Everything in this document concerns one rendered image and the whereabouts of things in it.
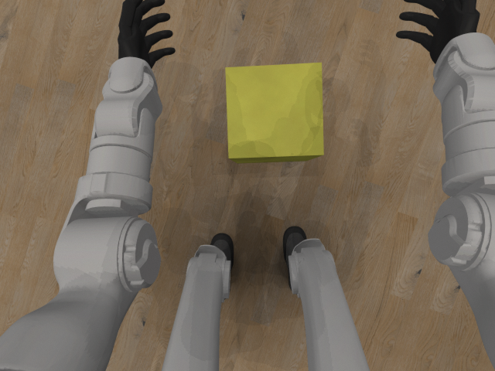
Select robot left forearm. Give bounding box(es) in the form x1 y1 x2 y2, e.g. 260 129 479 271
53 57 162 282

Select robot left upper arm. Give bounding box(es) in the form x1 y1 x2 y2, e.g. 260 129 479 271
0 216 161 371

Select right robot foot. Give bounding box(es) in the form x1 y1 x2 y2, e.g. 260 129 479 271
283 226 307 289

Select carton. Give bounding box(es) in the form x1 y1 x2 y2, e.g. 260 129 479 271
225 63 324 164

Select robot right forearm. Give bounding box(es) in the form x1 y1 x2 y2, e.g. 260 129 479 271
433 32 495 197

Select robot right upper arm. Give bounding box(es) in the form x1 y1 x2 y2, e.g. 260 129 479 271
428 192 495 369

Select robot left hand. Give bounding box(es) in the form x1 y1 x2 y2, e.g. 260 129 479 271
118 0 176 68

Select robot right hand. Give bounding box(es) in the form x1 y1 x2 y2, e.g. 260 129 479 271
396 0 480 63

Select right robot thigh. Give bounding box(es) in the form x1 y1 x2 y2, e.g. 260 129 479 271
288 247 370 371

